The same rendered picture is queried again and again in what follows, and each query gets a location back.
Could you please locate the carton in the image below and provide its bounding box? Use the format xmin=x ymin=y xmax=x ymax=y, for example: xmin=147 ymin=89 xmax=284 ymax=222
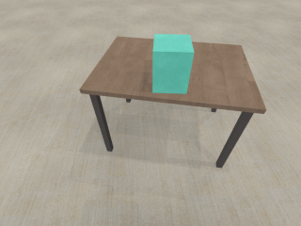
xmin=152 ymin=34 xmax=195 ymax=94

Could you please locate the table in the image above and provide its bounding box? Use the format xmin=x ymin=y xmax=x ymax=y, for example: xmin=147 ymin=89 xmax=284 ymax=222
xmin=79 ymin=36 xmax=267 ymax=169

